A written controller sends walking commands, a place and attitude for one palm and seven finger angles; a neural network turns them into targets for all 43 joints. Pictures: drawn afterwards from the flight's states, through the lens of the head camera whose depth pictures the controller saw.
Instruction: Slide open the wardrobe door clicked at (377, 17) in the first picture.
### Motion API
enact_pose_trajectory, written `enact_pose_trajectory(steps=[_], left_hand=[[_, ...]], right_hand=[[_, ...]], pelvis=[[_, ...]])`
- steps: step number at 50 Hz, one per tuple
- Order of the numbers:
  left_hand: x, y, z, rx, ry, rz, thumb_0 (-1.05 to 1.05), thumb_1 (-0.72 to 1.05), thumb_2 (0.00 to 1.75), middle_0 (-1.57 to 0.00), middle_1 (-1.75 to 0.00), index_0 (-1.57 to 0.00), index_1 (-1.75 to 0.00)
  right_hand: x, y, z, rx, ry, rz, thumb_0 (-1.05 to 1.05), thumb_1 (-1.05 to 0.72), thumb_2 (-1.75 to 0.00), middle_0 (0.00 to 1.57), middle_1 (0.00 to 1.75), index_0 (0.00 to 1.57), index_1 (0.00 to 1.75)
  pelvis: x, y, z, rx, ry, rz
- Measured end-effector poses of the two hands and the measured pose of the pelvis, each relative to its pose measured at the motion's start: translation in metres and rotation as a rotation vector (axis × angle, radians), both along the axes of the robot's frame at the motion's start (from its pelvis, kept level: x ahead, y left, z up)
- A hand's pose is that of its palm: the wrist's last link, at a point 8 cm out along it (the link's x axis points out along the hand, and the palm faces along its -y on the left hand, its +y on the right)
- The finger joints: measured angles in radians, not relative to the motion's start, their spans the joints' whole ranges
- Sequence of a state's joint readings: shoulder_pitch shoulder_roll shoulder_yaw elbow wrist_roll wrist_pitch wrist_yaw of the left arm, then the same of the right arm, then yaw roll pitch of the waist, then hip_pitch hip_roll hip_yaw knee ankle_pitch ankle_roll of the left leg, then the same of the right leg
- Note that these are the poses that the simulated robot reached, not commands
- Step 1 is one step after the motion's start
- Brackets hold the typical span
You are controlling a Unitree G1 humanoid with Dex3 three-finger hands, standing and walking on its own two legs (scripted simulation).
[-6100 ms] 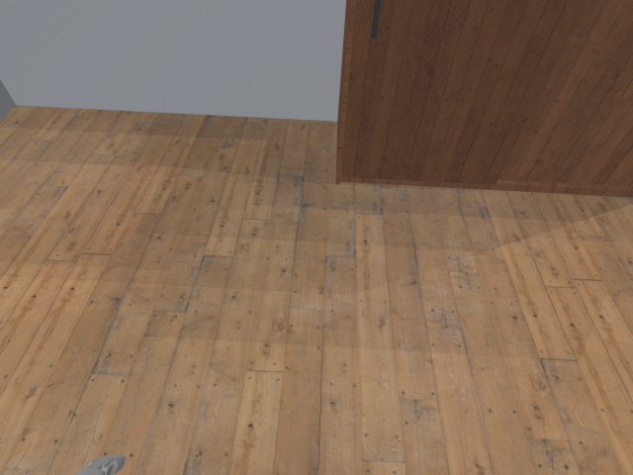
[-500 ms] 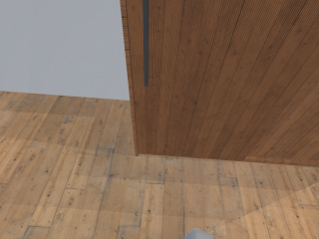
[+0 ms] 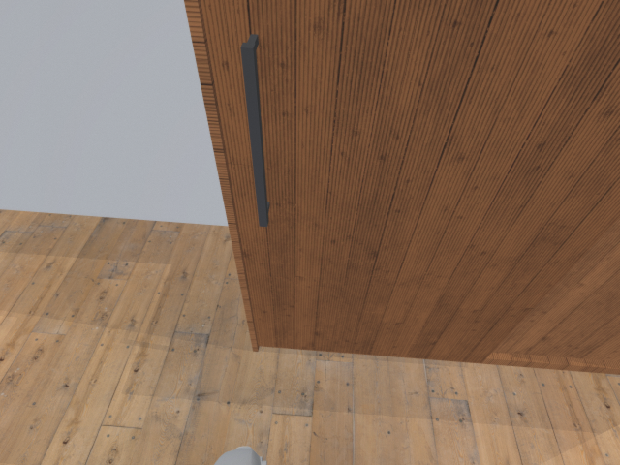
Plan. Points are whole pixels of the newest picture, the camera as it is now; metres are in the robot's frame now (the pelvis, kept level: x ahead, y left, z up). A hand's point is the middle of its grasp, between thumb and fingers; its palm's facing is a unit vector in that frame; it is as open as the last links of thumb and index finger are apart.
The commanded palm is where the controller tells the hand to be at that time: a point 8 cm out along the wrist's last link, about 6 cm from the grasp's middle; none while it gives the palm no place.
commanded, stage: take the last steps up to it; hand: left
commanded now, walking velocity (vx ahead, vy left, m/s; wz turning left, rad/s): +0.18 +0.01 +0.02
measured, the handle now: (259, 146) +0.56 +0.13 +0.10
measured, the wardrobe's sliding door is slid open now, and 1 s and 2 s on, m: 0.00 0.00 0.00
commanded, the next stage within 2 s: come to a stop and stand still in 0.06 s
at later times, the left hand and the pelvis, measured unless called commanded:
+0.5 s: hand out of the picture +0.14 +0.20 -0.18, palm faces +0.00 -0.97 -0.23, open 7.4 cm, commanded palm none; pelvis +0.09 +0.01 -0.01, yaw -1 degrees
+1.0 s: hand out of the picture +0.08 +0.21 -0.18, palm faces +0.04 -0.98 -0.18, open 7.4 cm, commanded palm none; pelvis +0.05 +0.02 +0.00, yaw -1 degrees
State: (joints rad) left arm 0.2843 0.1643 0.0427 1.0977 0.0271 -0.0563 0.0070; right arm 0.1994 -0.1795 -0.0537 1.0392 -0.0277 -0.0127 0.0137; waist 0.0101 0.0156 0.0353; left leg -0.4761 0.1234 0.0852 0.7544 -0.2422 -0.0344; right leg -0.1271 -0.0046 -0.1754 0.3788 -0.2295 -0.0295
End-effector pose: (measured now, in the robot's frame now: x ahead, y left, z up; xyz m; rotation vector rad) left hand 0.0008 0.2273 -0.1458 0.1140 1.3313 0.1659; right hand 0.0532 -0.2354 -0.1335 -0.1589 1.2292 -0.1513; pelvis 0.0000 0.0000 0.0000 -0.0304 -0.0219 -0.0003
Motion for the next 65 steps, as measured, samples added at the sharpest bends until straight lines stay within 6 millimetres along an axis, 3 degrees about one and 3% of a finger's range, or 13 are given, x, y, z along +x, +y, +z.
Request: enact_pose_trajectory(steps=[5,8,15,21,25,29,33,38,44,50,59,65], left_hand=[[-0.004,0.014,-0.020,-0.044,0.094,0.057,0.00,0.92,0.90,-0.20,-0.30,-0.20,-0.29],[0.006,0.023,-0.023,-0.051,0.143,0.047,0.00,0.91,0.90,-0.20,-0.30,-0.20,-0.29],[0.068,0.035,-0.009,-0.027,0.095,0.002,0.00,0.91,0.90,-0.20,-0.30,-0.19,-0.29],[0.116,0.030,-0.005,0.010,0.028,-0.035,0.00,0.91,0.90,-0.19,-0.30,-0.19,-0.29],[0.137,0.021,-0.002,0.052,-0.026,-0.058,0.00,0.91,0.90,-0.19,-0.30,-0.19,-0.29],[0.144,0.008,0.004,0.077,-0.056,-0.080,0.00,0.91,0.90,-0.20,-0.30,-0.19,-0.29],[0.141,0.000,0.010,0.076,-0.072,-0.076,0.00,0.91,0.90,-0.20,-0.30,-0.20,-0.29],[0.131,0.005,0.011,0.068,-0.091,-0.057,0.00,0.91,0.90,-0.20,-0.30,-0.20,-0.30],[0.104,0.024,-0.004,0.032,-0.067,-0.022,0.00,0.91,0.90,-0.20,-0.30,-0.20,-0.30],[0.070,0.030,-0.005,0.005,0.012,-0.018,0.00,0.91,0.90,-0.20,-0.30,-0.20,-0.29],[0.025,0.010,0.000,0.016,0.148,-0.023,0.00,0.91,0.90,-0.20,-0.30,-0.20,-0.29],[0.018,0.002,0.002,0.029,0.163,-0.021,0.00,0.91,0.90,-0.20,-0.30,-0.20,-0.29]], right_hand=[[0.060,0.023,0.001,-0.034,-0.060,0.058,0.01,-0.93,-0.90,0.20,0.30,0.20,0.30],[0.076,0.038,0.002,-0.036,-0.072,0.059,0.01,-0.92,-0.90,0.20,0.30,0.20,0.30],[0.073,0.044,0.007,-0.054,0.005,-0.006,-0.01,-0.96,-0.89,0.20,0.30,0.20,0.30],[0.061,0.035,-0.003,-0.030,0.091,-0.049,0.00,-0.95,-0.89,0.20,0.30,0.20,0.30],[0.053,0.021,-0.017,0.004,0.117,-0.077,0.01,-0.94,-0.89,0.20,0.30,0.20,0.30],[0.048,0.009,-0.027,0.035,0.128,-0.098,0.01,-0.93,-0.89,0.20,0.30,0.20,0.30],[0.044,0.005,-0.026,0.042,0.133,-0.088,0.01,-0.92,-0.89,0.20,0.30,0.20,0.30],[0.040,0.009,-0.021,0.034,0.116,-0.058,0.01,-0.92,-0.90,0.20,0.30,0.20,0.30],[0.026,0.024,-0.013,-0.007,0.084,-0.028,0.01,-0.92,-0.90,0.20,0.30,0.20,0.30],[0.002,0.038,-0.004,-0.005,0.126,-0.032,0.01,-0.93,-0.90,0.20,0.30,0.20,0.30],[-0.012,0.040,-0.016,0.046,0.177,-0.049,0.01,-0.92,-0.89,0.20,0.30,0.20,0.30],[-0.007,0.041,-0.029,0.081,0.148,-0.027,0.01,-0.92,-0.90,0.20,0.30,0.20,0.30]], pelvis=[[0.037,0.023,-0.011,-0.013,-0.007,0.009],[0.051,0.032,-0.011,0.004,-0.010,-0.007],[0.076,0.040,0.001,0.017,0.005,-0.017],[0.085,0.029,0.000,0.024,0.003,-0.019],[0.087,0.012,-0.007,0.044,0.002,-0.025],[0.084,0.001,-0.009,0.039,-0.001,-0.024],[0.077,-0.002,-0.006,0.047,-0.001,-0.022],[0.064,0.003,-0.004,0.048,0.004,-0.018],[0.049,0.019,-0.008,0.032,-0.006,-0.017],[0.049,0.024,0.000,0.039,-0.007,-0.019],[0.054,0.016,-0.001,0.030,0.000,-0.029],[0.059,0.013,-0.007,0.034,0.001,-0.021]])
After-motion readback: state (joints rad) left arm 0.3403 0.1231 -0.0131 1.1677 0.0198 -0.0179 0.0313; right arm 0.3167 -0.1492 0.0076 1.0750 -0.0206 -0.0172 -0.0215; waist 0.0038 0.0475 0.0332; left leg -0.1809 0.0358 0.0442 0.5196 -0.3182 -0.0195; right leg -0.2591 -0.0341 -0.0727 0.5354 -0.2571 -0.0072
